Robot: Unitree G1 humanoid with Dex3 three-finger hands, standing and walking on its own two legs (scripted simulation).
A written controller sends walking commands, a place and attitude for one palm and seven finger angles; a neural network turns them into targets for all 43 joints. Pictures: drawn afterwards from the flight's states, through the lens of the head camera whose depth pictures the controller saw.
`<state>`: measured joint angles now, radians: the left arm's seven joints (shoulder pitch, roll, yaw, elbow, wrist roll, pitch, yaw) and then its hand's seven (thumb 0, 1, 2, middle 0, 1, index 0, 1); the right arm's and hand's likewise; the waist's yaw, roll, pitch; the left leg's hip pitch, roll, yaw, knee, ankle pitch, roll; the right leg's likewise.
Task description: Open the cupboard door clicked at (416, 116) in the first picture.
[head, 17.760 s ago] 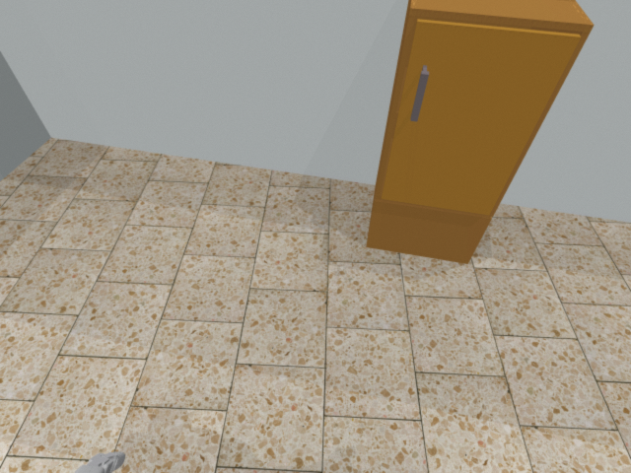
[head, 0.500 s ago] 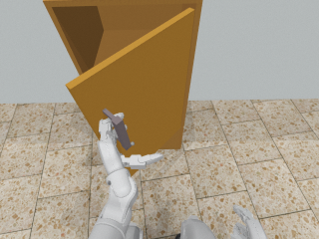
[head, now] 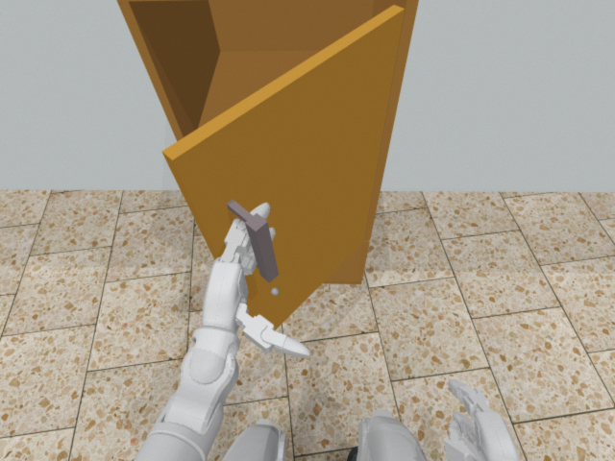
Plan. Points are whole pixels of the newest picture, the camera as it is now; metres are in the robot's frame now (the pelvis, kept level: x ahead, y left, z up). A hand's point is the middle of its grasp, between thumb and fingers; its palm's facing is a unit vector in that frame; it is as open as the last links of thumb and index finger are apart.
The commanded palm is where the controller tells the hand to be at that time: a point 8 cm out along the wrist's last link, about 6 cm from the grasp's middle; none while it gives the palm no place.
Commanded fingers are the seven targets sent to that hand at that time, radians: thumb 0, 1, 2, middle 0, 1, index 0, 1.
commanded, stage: slide the hand sideways off the handle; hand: left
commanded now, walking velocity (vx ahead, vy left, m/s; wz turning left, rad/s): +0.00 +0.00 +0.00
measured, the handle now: (253, 243) +0.38 +0.09 +0.04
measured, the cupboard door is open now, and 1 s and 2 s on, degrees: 48 49 49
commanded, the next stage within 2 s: draw the hand back to the body in 1.00 s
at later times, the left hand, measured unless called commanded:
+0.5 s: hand (249, 317) +0.28 +0.09 +0.04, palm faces -0.05 -1.00 -0.01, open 16.3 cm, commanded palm +0.25 +0.15 +0.04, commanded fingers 0.00 -0.50 0.30 -0.15 -0.30 -0.15 -0.30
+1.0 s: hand (204, 356) +0.24 +0.13 +0.03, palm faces -0.02 -1.00 -0.02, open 16.3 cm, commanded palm +0.21 +0.19 +0.04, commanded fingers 0.00 -0.50 0.30 -0.15 -0.30 -0.15 -0.30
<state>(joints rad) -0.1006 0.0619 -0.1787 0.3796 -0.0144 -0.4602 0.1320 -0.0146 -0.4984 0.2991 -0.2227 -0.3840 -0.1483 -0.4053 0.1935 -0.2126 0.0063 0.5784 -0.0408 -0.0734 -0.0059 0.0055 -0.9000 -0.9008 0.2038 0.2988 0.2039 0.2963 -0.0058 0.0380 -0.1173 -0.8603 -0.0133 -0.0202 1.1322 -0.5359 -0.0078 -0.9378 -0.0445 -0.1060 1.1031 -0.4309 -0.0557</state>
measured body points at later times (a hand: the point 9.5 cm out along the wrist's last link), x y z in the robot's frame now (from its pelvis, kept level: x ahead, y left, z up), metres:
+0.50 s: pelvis +0.01 +0.01 +0.00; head +0.09 +0.00 +0.44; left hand +0.28 +0.14 +0.04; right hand +0.18 -0.21 -0.10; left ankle +0.01 +0.13 -0.65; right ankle +0.06 -0.09 -0.65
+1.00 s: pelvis +0.02 +0.01 -0.02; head +0.10 +0.00 +0.43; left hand +0.23 +0.19 +0.04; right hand +0.22 -0.22 -0.10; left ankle +0.01 +0.13 -0.65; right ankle +0.06 -0.09 -0.65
